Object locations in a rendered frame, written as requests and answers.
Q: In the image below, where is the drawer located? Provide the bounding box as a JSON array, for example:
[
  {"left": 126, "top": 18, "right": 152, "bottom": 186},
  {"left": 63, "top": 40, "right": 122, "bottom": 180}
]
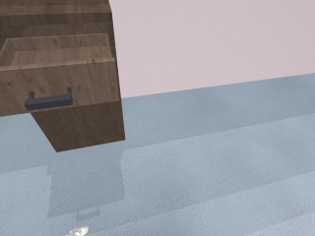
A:
[{"left": 0, "top": 32, "right": 120, "bottom": 117}]

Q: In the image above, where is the handle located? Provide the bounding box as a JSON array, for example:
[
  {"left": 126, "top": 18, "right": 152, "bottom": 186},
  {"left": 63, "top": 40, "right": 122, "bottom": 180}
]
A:
[{"left": 24, "top": 87, "right": 73, "bottom": 111}]

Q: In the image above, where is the cabinet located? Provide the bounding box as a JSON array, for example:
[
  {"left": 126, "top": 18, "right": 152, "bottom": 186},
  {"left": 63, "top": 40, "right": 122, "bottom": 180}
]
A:
[{"left": 0, "top": 0, "right": 126, "bottom": 152}]

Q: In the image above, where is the left robot hand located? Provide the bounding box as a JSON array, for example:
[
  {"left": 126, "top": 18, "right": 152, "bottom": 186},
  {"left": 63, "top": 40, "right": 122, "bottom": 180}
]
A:
[{"left": 66, "top": 226, "right": 89, "bottom": 236}]

